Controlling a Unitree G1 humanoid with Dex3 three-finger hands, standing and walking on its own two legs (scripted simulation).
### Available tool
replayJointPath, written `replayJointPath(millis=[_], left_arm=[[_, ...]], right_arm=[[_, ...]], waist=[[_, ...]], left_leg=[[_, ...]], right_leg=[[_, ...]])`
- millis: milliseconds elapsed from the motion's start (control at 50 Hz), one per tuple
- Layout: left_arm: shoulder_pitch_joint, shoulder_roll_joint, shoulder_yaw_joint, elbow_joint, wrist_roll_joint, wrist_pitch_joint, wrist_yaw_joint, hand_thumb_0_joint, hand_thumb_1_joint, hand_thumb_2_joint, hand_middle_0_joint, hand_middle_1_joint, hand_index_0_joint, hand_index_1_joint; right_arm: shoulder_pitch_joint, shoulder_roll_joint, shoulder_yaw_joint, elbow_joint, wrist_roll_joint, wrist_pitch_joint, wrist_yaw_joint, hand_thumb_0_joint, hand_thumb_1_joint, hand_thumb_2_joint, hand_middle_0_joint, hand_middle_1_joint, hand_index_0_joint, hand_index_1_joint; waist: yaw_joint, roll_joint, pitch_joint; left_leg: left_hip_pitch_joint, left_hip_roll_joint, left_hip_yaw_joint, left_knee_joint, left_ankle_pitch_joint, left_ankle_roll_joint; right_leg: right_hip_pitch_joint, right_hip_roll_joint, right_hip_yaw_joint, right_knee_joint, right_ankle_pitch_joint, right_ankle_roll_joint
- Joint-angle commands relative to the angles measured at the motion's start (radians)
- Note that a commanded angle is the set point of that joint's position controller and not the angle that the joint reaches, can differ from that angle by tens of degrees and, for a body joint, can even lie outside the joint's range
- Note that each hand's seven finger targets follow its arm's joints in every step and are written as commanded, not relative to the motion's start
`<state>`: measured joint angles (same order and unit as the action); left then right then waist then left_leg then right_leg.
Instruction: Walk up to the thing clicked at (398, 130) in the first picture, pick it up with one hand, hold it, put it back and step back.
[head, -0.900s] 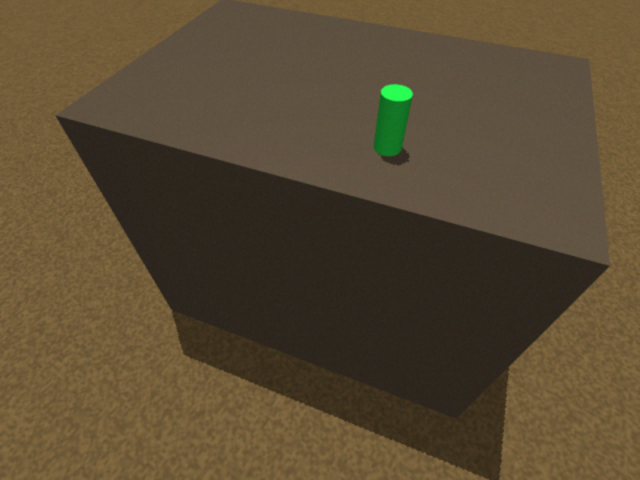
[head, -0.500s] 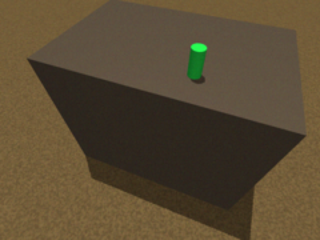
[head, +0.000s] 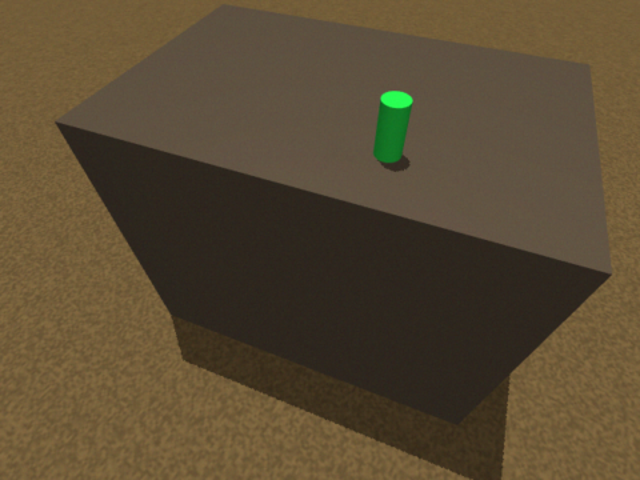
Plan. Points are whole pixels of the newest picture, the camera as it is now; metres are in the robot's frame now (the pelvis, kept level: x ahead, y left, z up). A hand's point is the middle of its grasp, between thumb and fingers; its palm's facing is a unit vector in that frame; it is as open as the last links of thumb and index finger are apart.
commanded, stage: stand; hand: left
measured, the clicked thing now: (391, 128) +0.65 -0.12 +0.07
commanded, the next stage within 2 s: walk up in 0.22 s
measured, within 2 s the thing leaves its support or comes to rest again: neither
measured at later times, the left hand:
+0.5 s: hand out of the picture +0.11 +0.22 -0.16, palm faces -0.19 -0.91 -0.37, open 7.4 cm
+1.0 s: hand (264, 408) +0.25 +0.10 -0.18, palm faces -0.36 -0.87 -0.34, open 7.4 cm
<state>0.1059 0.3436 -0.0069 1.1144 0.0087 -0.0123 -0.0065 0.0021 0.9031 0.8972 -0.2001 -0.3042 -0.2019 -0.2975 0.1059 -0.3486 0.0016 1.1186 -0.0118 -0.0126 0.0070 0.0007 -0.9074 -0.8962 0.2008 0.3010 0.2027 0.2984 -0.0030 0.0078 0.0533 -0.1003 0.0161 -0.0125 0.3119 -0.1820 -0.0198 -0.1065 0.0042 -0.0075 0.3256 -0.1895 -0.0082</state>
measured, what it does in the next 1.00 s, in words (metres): steps to the right, turning right: right foot, then left foot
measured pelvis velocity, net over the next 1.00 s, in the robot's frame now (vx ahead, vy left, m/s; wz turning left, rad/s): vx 0.09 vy -0.12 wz -0.33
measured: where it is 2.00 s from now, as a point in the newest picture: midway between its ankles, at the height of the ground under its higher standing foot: outside the picture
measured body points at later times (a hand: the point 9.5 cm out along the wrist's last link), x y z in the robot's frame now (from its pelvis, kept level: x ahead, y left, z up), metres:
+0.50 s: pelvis +0.01 -0.06 -0.02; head +0.04 -0.06 +0.42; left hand +0.12 +0.27 -0.13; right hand +0.01 -0.42 -0.12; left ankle -0.01 +0.13 -0.75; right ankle +0.04 -0.24 -0.74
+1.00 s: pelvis +0.09 -0.12 -0.02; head +0.14 -0.12 +0.43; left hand +0.27 +0.14 -0.15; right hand +0.05 -0.44 -0.13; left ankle +0.15 -0.04 -0.75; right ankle +0.04 -0.26 -0.71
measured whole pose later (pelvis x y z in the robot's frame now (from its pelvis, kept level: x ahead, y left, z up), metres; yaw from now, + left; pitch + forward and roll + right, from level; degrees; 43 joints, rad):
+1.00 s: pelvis +0.09 -0.12 -0.02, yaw -19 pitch -2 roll -1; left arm 0.23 0.40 0.03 0.87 0.00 0.01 -0.01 0.00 0.90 0.90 -0.20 -0.30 -0.20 -0.30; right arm 0.26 -0.35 -0.03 0.86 -0.04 -0.04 0.01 0.00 -0.90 -0.90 0.21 0.30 0.21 0.30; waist -0.02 -0.03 0.12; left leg -0.30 0.04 0.10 0.63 -0.30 0.04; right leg -0.39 0.03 0.08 0.93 -0.50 -0.02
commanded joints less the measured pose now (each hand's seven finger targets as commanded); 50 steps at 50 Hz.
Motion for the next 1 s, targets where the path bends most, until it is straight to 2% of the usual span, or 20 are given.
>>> replayJointPath(millis=[0, 180, 200, 240, 260, 300, 380, 480, 500, 520, 540, 600, 700, 760, 780, 800, 820, 840, 920, 980], left_arm=[[-0.036, 0.217, 0.043, -0.059, 0.0, -0.022, 0.018, 0.0, 0.9, 0.9, -0.2, -0.3, -0.2, -0.3], [-0.03, 0.221, 0.045, -0.059, 0.002, -0.024, 0.017, 0.0, 0.9, 0.9, -0.2, -0.3, -0.2, -0.3], [-0.005, 0.322, 0.133, -0.174, 0.049, 0.019, -0.024, 0.0, 0.9, 0.9, -0.2, -0.3, -0.2, -0.3], [-0.099, 0.266, 0.138, -0.244, 0.06, 0.055, -0.056, 0.0, 0.9, 0.9, -0.2, -0.3, -0.2, -0.3], [-0.083, 0.262, 0.147, -0.273, 0.062, 0.07, -0.063, 0.0, 0.9, 0.9, -0.2, -0.3, -0.2, -0.3], [-0.001, 0.266, 0.155, -0.279, 0.044, 0.074, -0.082, 0.0, 0.9, 0.9, -0.2, -0.3, -0.2, -0.3], [0.064, 0.245, 0.162, -0.313, 0.037, 0.073, -0.125, 0.0, 0.9, 0.9, -0.2, -0.3, -0.2, -0.3], [0.274, 0.281, 0.184, -0.251, 0.041, 0.05, -0.111, 0.0, 0.9, 0.9, -0.2, -0.3, -0.2, -0.3], [0.378, 0.341, 0.205, -0.232, 0.045, 0.038, -0.098, 0.0, 0.9, 0.9, -0.2, -0.3, -0.2, -0.3], [0.411, 0.446, 0.228, -0.265, 0.045, 0.033, -0.082, 0.0, 0.9, 0.9, -0.2, -0.3, -0.2, -0.3], [0.333, 0.465, 0.216, -0.313, 0.032, 0.031, -0.083, 0.0, 0.9, 0.9, -0.2, -0.3, -0.2, -0.3], [0.198, 0.38, 0.184, -0.361, 0.013, 0.019, -0.054, 0.0, 0.9, 0.9, -0.2, -0.3, -0.2, -0.3], [0.211, 0.333, 0.145, -0.366, 0.013, -0.006, -0.02, 0.0, 0.9, 0.9, -0.2, -0.3, -0.2, -0.3], [0.105, 0.302, 0.116, -0.393, -0.005, -0.007, -0.005, 0.0, 0.9, 0.9, -0.2, -0.3, -0.2, -0.3], [0.112, 0.24, 0.092, -0.395, -0.015, -0.004, -0.001, 0.0, 0.9, 0.9, -0.2, -0.3, -0.2, -0.3], [0.169, 0.172, 0.073, -0.388, -0.026, 0.0, 0.002, 0.0, 0.9, 0.9, -0.2, -0.3, -0.2, -0.3], [0.221, 0.26, 0.095, -0.355, -0.016, 0.01, 0.019, 0.0, 0.9, 0.9, -0.2, -0.3, -0.2, -0.3], [0.239, 0.301, 0.104, -0.326, -0.013, 0.011, 0.026, 0.0, 0.9, 0.9, -0.2, -0.3, -0.2, -0.3], [0.214, 0.267, 0.102, -0.292, -0.013, -0.004, 0.021, 0.0, 0.9, 0.9, -0.2, -0.3, -0.2, -0.3], [0.164, 0.226, 0.088, -0.304, -0.009, -0.017, 0.019, 0.0, 0.9, 0.9, -0.2, -0.3, -0.2, -0.3]], right_arm=[[-0.032, -0.207, -0.04, -0.062, 0.003, -0.015, -0.019, 0.0, -0.9, -0.9, 0.2, 0.3, 0.2, 0.3], [-0.028, -0.209, -0.043, -0.061, 0.003, -0.015, -0.016, 0.0, -0.9, -0.9, 0.2, 0.3, 0.2, 0.3], [0.085, -0.342, -0.121, -0.103, -0.013, -0.038, -0.042, 0.0, -0.9, -0.9, 0.2, 0.3, 0.2, 0.3], [0.226, -0.409, -0.169, -0.102, -0.017, -0.049, -0.065, 0.0, -0.9, -0.9, 0.2, 0.3, 0.2, 0.3], [0.176, -0.43, -0.181, -0.147, -0.016, -0.059, -0.072, 0.0, -0.9, -0.9, 0.2, 0.3, 0.2, 0.3], [0.08, -0.376, -0.173, -0.199, -0.022, -0.073, -0.078, 0.0, -0.9, -0.9, 0.2, 0.3, 0.2, 0.3], [0.05, -0.377, -0.179, -0.257, -0.041, -0.076, -0.062, 0.0, -0.9, -0.9, 0.2, 0.3, 0.2, 0.3], [0.038, -0.351, -0.166, -0.284, -0.036, -0.053, -0.052, 0.0, -0.9, -0.9, 0.2, 0.3, 0.2, 0.3], [0.078, -0.291, -0.141, -0.291, -0.037, -0.042, -0.052, 0.0, -0.9, -0.9, 0.2, 0.3, 0.2, 0.3], [0.066, -0.22, -0.11, -0.335, -0.016, -0.039, -0.046, 0.0, -0.9, -0.9, 0.2, 0.3, 0.2, 0.3], [0.04, -0.279, -0.124, -0.347, -0.01, -0.034, -0.048, 0.0, -0.9, -0.9, 0.2, 0.3, 0.2, 0.3], [0.172, -0.309, -0.127, -0.278, 0.007, -0.049, -0.032, 0.0, -0.9, -0.9, 0.2, 0.3, 0.2, 0.3], [0.207, -0.252, -0.114, -0.304, -0.022, -0.046, -0.009, 0.0, -0.9, -0.9, 0.2, 0.3, 0.2, 0.3], [0.3, -0.253, -0.127, -0.284, -0.018, -0.047, -0.014, 0.0, -0.9, -0.9, 0.2, 0.3, 0.2, 0.3], [0.319, -0.278, -0.136, -0.287, -0.033, -0.049, -0.021, 0.0, -0.9, -0.9, 0.2, 0.3, 0.2, 0.3], [0.268, -0.339, -0.144, -0.317, -0.043, -0.055, -0.025, 0.0, -0.9, -0.9, 0.2, 0.3, 0.2, 0.3], [0.192, -0.383, -0.148, -0.348, -0.025, -0.054, -0.024, 0.0, -0.9, -0.9, 0.2, 0.3, 0.2, 0.3], [0.146, -0.369, -0.147, -0.35, -0.019, -0.052, -0.021, 0.0, -0.9, -0.9, 0.2, 0.3, 0.2, 0.3], [0.118, -0.31, -0.126, -0.339, -0.016, -0.05, -0.022, 0.0, -0.9, -0.9, 0.2, 0.3, 0.2, 0.3], [0.168, -0.296, -0.122, -0.325, -0.015, -0.038, -0.021, 0.0, -0.9, -0.9, 0.2, 0.3, 0.2, 0.3]], waist=[[0.004, -0.01, -0.076], [0.004, -0.017, -0.079], [-0.039, -0.119, -0.072], [-0.115, 0.095, -0.014], [-0.08, 0.078, 0.018], [0.0, 0.01, 0.0], [0.014, 0.161, 0.023], [0.099, 0.018, -0.066], [0.142, -0.198, -0.104], [0.164, -0.47, -0.045], [0.121, -0.366, -0.015], [0.032, -0.163, 0.014], [0.021, -0.137, 0.025], [-0.066, -0.064, -0.027], [-0.085, 0.036, -0.036], [-0.046, 0.239, -0.022], [-0.021, 0.167, -0.041], [-0.001, 0.132, 0.001], [0.012, 0.166, 0.012], [-0.024, 0.166, -0.072]], left_leg=[[0.011, 0.112, -0.079, -0.033, 0.154, 0.037], [0.015, 0.11, -0.078, -0.036, 0.131, 0.038], [0.167, 0.113, -0.064, 0.076, -0.054, 0.108], [0.21, 0.423, -0.316, -0.096, -0.168, 0.274], [0.079, 0.536, -0.374, -0.132, -0.144, 0.316], [0.04, 0.467, -0.248, -0.083, -0.046, 0.28], [-0.036, 0.335, -0.02, 0.0, -0.054, 0.21], [-0.267, 0.229, 0.126, 0.354, -0.209, 0.133], [-0.36, 0.14, 0.171, 0.614, -0.292, 0.109], [-0.579, -0.016, 0.169, 0.854, -0.529, 0.05], [-0.558, 0.014, 0.05, 0.913, -0.506, 0.033], [-0.479, 0.105, 0.004, 0.816, -0.332, 0.048], [-0.298, 0.057, 0.018, 0.533, -0.28, 0.054], [0.001, 0.015, 0.022, 0.297, -0.062, 0.062], [0.036, 0.065, -0.078, 0.145, -0.102, 0.067], [0.018, 0.27, -0.412, -0.039, -0.149, 0.104], [-0.085, 0.381, -0.519, -0.054, -0.238, 0.168], [-0.16, 0.393, -0.51, -0.044, -0.238, 0.219], [-0.119, 0.275, -0.199, 0.066, 0.181, 0.215], [0.003, 0.25, -0.098, 0.182, 0.517, 0.216]], right_leg=[[0.015, -0.133, 0.089, -0.046, 0.174, -0.019], [0.011, -0.131, 0.095, -0.061, 0.153, -0.019], [-0.213, -0.059, 0.127, 0.092, 0.026, -0.051], [-0.514, -0.026, 0.06, 0.511, -0.32, -0.011], [-0.518, -0.089, 0.152, 0.678, -0.322, -0.001], [-0.481, -0.131, 0.217, 0.732, -0.239, -0.005], [-0.359, -0.138, 0.091, 0.478, -0.221, 0.01], [0.015, -0.016, -0.098, 0.304, -0.087, -0.017], [0.126, -0.003, -0.029, 0.213, -0.182, -0.038], [0.096, -0.228, 0.459, -0.053, -0.364, -0.149], [-0.037, -0.337, 0.705, -0.155, -0.453, -0.268], [-0.103, -0.249, 0.473, -0.024, -0.408, -0.249], [-0.235, -0.242, 0.385, 0.04, -0.098, -0.234], [-0.42, -0.2, 0.276, 0.205, 0.013, -0.169], [-0.458, -0.121, 0.206, 0.337, -0.014, -0.109], [-0.503, 0.052, 0.132, 0.519, -0.216, -0.033], [-0.415, 0.057, 0.178, 0.62, -0.379, -0.014], [-0.374, 0.037, 0.193, 0.693, -0.392, -0.012], [-0.355, 0.002, 0.11, 0.651, -0.326, -0.008], [-0.311, -0.001, 0.018, 0.49, -0.276, -0.001]])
